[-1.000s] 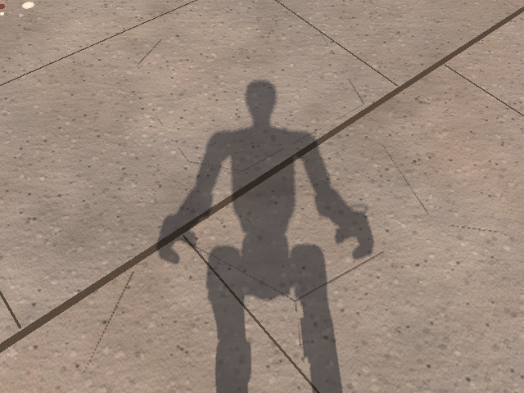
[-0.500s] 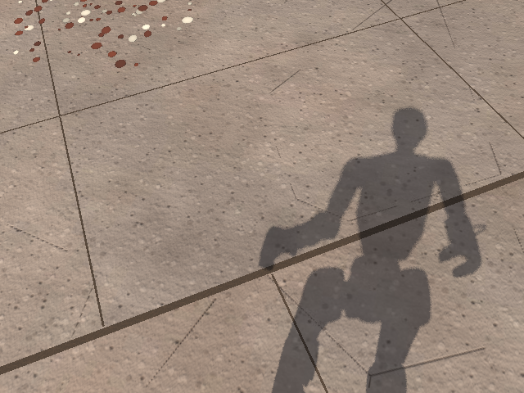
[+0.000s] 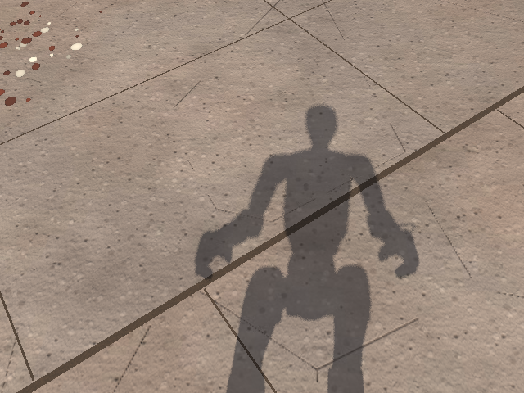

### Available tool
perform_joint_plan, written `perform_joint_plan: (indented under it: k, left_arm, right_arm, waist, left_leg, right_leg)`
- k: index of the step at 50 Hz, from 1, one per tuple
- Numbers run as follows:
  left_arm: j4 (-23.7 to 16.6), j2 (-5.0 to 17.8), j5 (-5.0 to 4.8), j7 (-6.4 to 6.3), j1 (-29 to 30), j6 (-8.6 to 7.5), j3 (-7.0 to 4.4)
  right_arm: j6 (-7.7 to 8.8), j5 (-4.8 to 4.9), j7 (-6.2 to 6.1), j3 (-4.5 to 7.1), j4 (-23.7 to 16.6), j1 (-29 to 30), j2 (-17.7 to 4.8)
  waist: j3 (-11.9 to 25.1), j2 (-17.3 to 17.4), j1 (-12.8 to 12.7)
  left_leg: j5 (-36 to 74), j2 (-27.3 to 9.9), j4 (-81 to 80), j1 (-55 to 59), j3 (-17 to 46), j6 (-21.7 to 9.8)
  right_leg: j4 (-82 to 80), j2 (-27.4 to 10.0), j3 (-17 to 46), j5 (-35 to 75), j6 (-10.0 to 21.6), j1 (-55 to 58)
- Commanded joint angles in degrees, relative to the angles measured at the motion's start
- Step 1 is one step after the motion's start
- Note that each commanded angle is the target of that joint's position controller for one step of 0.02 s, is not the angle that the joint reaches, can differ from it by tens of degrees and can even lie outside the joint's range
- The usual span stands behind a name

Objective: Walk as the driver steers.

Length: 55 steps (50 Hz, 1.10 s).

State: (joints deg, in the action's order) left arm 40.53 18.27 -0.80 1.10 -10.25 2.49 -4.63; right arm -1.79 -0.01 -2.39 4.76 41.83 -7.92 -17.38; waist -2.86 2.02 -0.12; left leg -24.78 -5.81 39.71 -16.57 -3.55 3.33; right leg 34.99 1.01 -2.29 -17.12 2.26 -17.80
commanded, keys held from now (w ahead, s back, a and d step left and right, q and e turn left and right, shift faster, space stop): e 0.32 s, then no key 0.68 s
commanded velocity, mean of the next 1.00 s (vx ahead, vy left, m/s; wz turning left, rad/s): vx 0.00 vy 0.00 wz -0.30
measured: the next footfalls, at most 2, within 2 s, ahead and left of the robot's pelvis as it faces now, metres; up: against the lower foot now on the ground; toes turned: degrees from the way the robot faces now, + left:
left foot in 0.48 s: +0.09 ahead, +0.12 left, +0.00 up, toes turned -20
right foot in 0.78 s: -0.02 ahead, -0.13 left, +0.00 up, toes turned -14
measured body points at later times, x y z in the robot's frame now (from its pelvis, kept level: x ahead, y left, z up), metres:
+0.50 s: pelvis +0.01 +0.01 +0.01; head +0.04 +0.01 +0.46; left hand +0.24 +0.24 -0.08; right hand +0.08 -0.30 -0.08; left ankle +0.05 +0.14 -0.73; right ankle +0.00 -0.09 -0.72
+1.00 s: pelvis +0.00 -0.01 +0.01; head +0.00 -0.02 +0.46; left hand +0.19 +0.20 -0.10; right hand +0.03 -0.30 -0.11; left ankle +0.05 +0.14 -0.72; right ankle -0.06 -0.12 -0.72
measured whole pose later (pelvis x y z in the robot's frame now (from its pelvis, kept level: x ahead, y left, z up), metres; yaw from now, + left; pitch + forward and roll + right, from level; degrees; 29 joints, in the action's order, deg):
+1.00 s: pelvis +0.00 -0.01 +0.01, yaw -18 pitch -2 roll +0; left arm 45.3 13.7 0.8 -0.8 -12.5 0.5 -1.5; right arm 0.2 -0.6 -1.1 1.8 48.3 -10.1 -15.4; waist -2.1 0.9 0.5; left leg -14.7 -1.4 28.0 -11.7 3.4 3.1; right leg 29.8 1.2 3.8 -18.2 0.2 -9.9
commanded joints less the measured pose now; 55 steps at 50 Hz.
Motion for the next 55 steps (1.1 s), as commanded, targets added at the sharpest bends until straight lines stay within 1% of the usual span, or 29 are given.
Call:
perform_joint_plan:
  k: [1,2,3,4,5,7,10,15,21,23,24,25,26,27,28,30,32,34,35,36,37,38,39,40,41,42,43,46,55]
  left_arm:
    - [-4.17,13.70,2.69,-0.10,-7.81,-2.17,-3.09]
    - [-4.21,12.09,2.43,-0.13,-5.01,-3.14,-2.50]
    - [-4.36,10.78,1.21,-0.62,-1.82,-3.40,-2.32]
    - [-4.76,9.38,0.21,-1.14,0.50,-3.19,-1.78]
    - [-5.03,8.87,-0.05,-1.65,1.31,-2.85,-1.39]
    - [-5.52,8.56,0.26,-2.29,0.95,-2.37,-1.24]
    - [-5.76,8.94,0.09,-2.88,0.00,-1.93,-1.45]
    - [-6.53,10.02,0.29,-2.99,0.57,-1.11,-2.00]
    - [-6.91,8.66,0.30,-2.35,2.38,-0.29,-1.29]
    - [-6.75,7.39,-0.27,-2.52,3.29,-0.02,-0.65]
    - [-6.38,5.75,0.27,-2.57,1.21,-0.25,-0.08]
    - [-6.11,3.52,1.59,-2.40,-2.42,-0.69,0.67]
    - [-7.09,5.63,1.00,-2.55,-0.35,-1.01,-0.10]
    - [-6.10,9.20,1.16,-2.87,-0.36,-1.02,-1.18]
    - [-5.50,9.73,0.74,-2.90,0.08,-0.89,-1.76]
    - [-4.02,7.14,0.67,-3.09,-0.73,-0.02,-1.43]
    - [-3.46,3.66,0.47,-2.71,-0.74,0.05,-0.26]
    - [-3.57,1.36,0.39,-2.40,1.28,-0.38,0.76]
    - [-3.28,1.62,0.11,-2.33,1.50,-0.52,0.70]
    - [-2.48,1.99,-0.06,-2.26,0.33,-0.58,0.50]
    - [-1.50,2.16,0.12,-2.18,-1.13,-0.65,0.44]
    - [-1.35,3.55,0.69,-2.22,-1.04,-0.65,0.29]
    - [-1.96,6.68,1.21,-2.65,-1.16,-0.54,-0.16]
    - [-1.04,8.82,1.41,-2.63,-0.61,-0.39,-0.67]
    - [-1.25,5.50,1.46,-2.07,0.11,-0.60,-0.04]
    - [-0.93,3.65,1.82,-1.81,0.33,-0.96,0.61]
    - [-0.44,3.86,2.01,-1.86,0.26,-1.35,0.67]
    - [0.91,3.42,1.70,-1.98,-1.09,-2.56,1.10]
    - [4.07,2.67,1.44,-2.07,-2.12,-3.43,1.80]
  right_arm:
    - [1.43,-1.15,-0.34,0.96,-6.23,4.44,-5.01]
    - [1.27,0.10,-0.37,1.44,-5.87,4.49,-6.29]
    - [1.09,0.10,-0.70,1.80,-4.66,3.47,-6.75]
    - [0.91,-0.28,-1.12,2.11,-4.10,3.33,-7.37]
    - [0.90,-0.41,-1.13,2.23,-3.82,2.72,-7.24]
    - [1.17,-0.09,-0.71,1.99,-3.43,1.08,-5.78]
    - [1.47,0.04,-0.58,1.54,-3.83,2.47,-4.63]
    - [2.24,0.22,0.13,1.35,-4.25,3.81,-4.73]
    - [3.68,0.63,1.62,1.21,-3.75,1.30,-5.05]
    - [4.23,0.24,2.16,1.04,-2.90,-1.40,-4.42]
    - [4.35,-0.67,2.05,1.23,-3.27,-1.60,-6.38]
    - [4.09,-1.58,1.71,1.48,-4.40,-0.33,-9.83]
    - [4.07,-2.90,1.90,0.89,-3.64,0.18,-8.65]
    - [4.37,-2.14,2.03,0.36,-4.25,1.36,-6.67]
    - [4.38,-1.36,1.84,0.31,-3.86,1.54,-6.64]
    - [4.35,-0.08,1.63,-0.07,-3.39,2.72,-6.26]
    - [3.73,-0.10,1.63,-0.48,-2.59,2.71,-5.48]
    - [2.86,-0.32,1.61,-0.48,-1.97,1.55,-5.58]
    - [2.48,-0.32,1.59,-0.46,-1.53,0.37,-5.95]
    - [2.20,-0.03,1.61,-0.56,-1.26,0.30,-6.12]
    - [2.09,0.41,1.69,-0.79,-0.89,0.13,-5.82]
    - [2.49,0.47,1.80,-1.03,-0.21,-1.93,-5.39]
    - [3.31,-0.50,2.14,-1.43,0.02,-3.14,-4.84]
    - [3.99,-1.11,2.44,-1.70,0.29,-4.93,-3.60]
    - [4.09,-1.50,2.41,-1.90,0.64,-1.96,-4.01]
    - [3.98,-1.26,2.32,-1.75,0.67,-0.03,-4.31]
    - [3.73,-0.89,1.98,-1.75,0.99,0.46,-4.01]
    - [2.87,-0.53,1.22,-1.64,2.11,-0.80,-4.07]
    - [2.17,-0.38,0.34,-1.34,7.30,-2.56,-4.34]
  waist:
    - [11.58,-13.26,-4.83]
    - [8.74,-10.15,-3.07]
    - [6.92,-7.38,-1.58]
    - [5.82,-6.83,-0.90]
    - [6.10,-7.51,-0.16]
    - [7.59,-8.03,0.31]
    - [7.14,-8.24,-0.57]
    - [5.70,-10.14,-1.45]
    - [7.66,-10.71,-1.33]
    - [7.54,-9.63,0.95]
    - [8.03,-6.13,0.15]
    - [8.62,5.88,-3.16]
    - [5.79,12.39,-2.77]
    - [5.09,8.71,-1.40]
    - [4.78,7.18,-1.13]
    - [4.03,5.47,-1.29]
    - [4.34,6.16,-1.32]
    - [5.61,8.02,0.43]
    - [6.34,8.48,1.09]
    - [6.74,8.32,0.47]
    - [6.57,7.77,-0.44]
    - [6.62,6.26,0.04]
    - [7.80,1.55,1.04]
    - [7.89,-6.38,3.57]
    - [6.98,-6.18,1.33]
    - [5.30,-5.27,0.75]
    - [4.38,-5.22,0.63]
    - [2.54,-6.34,0.79]
    - [1.33,-3.62,0.65]
  left_leg:
    - [-17.27,6.10,28.68,-20.02,7.71,1.03]
    - [-12.63,4.86,30.88,-21.18,8.82,0.18]
    - [-7.31,3.82,29.27,-21.60,8.97,-0.13]
    - [-3.41,3.25,27.09,-21.62,9.34,0.05]
    - [-0.51,3.82,26.71,-18.90,9.10,0.50]
    - [3.16,5.33,25.19,-16.72,8.48,1.28]
    - [5.03,6.10,16.59,-16.93,8.82,2.25]
    - [5.12,7.18,5.93,-12.05,9.80,2.59]
    - [5.56,7.17,-4.92,-3.34,8.27,0.69]
    - [16.55,6.60,-17.95,4.28,7.43,-1.23]
    - [23.17,1.40,-20.20,9.17,11.92,-3.14]
    - [35.58,-8.37,-21.16,12.63,21.89,-7.89]
    - [36.70,-14.23,-22.41,6.92,29.63,-17.06]
    - [33.36,-14.33,-23.04,5.95,29.11,-19.35]
    - [31.13,-12.03,-22.40,6.94,26.46,-18.03]
    - [30.25,-9.08,-20.92,8.07,22.02,-15.54]
    - [33.49,-5.80,-19.81,8.15,17.13,-14.33]
    - [36.40,-4.24,-18.26,9.13,14.99,-13.96]
    - [37.28,-4.39,-17.60,9.94,15.34,-14.19]
    - [36.91,-4.14,-16.72,10.07,15.29,-13.85]
    - [35.54,-3.56,-16.24,9.16,14.83,-12.73]
    - [32.31,-3.03,-16.57,7.20,14.97,-10.48]
    - [27.23,-1.60,-15.25,3.83,13.32,-7.34]
    - [18.35,2.86,-15.85,4.10,8.49,-4.25]
    - [15.02,3.97,-14.88,6.79,6.76,-1.93]
    - [15.34,4.15,-14.13,6.90,6.53,-1.20]
    - [16.60,4.01,-13.55,6.95,6.50,-1.35]
    - [18.69,3.78,-13.40,6.77,6.86,-1.51]
    - [19.01,3.62,-14.39,7.25,6.98,-0.08]
  right_leg:
    - [-15.18,-23.87,34.79,40.76,20.07,17.49]
    - [-15.15,-20.79,29.35,35.58,17.58,15.74]
    - [-15.01,-17.24,25.29,29.45,13.96,14.39]
    - [-15.03,-15.50,23.51,27.33,11.75,13.33]
    - [-15.30,-13.73,21.84,28.09,10.91,11.28]
    - [-15.58,-12.08,20.50,27.81,10.85,11.19]
    - [-15.67,-11.27,21.86,22.98,10.84,12.57]
    - [-15.70,-10.18,26.64,13.18,10.94,8.85]
    - [-11.46,-9.97,30.10,21.57,10.22,8.98]
    - [-9.20,-7.49,29.10,20.26,7.33,6.90]
    - [-6.61,-5.10,26.83,12.69,4.22,3.90]
    - [2.60,1.76,18.90,-4.59,0.79,-0.78]
    - [7.69,4.89,13.05,-16.86,-2.14,-4.66]
    - [16.22,2.86,12.84,-18.76,-4.51,-4.96]
    - [20.86,2.79,12.60,-16.87,-5.62,-6.77]
    - [22.99,1.52,13.05,-13.47,-7.63,-8.07]
    - [16.51,0.46,9.52,-11.68,-8.48,-5.24]
    - [6.62,-0.63,6.05,-10.13,-8.48,-0.99]
    - [2.12,-0.51,5.14,-7.75,-8.31,0.88]
    - [-4.23,-0.23,4.25,-2.84,-7.79,3.58]
    - [-12.85,0.18,3.37,4.78,-6.84,7.43]
    - [-16.20,-0.79,5.30,10.90,-5.50,11.52]
    - [-14.04,-5.28,9.88,21.51,-3.69,16.24]
    - [-9.91,-6.28,10.55,19.16,-0.54,13.19]
    - [-10.81,-5.81,10.92,12.01,1.05,9.05]
    - [-11.82,-5.41,11.10,8.81,0.82,7.22]
    - [-12.20,-4.82,10.81,8.20,0.11,6.24]
    - [-12.26,-4.49,10.72,10.17,-0.73,4.89]
    - [-12.95,-3.84,10.61,9.52,-0.27,4.91]
Over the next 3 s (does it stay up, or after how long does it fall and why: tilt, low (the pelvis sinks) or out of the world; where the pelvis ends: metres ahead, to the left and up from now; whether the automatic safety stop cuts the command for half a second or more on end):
stays up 0.65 -0.17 0.01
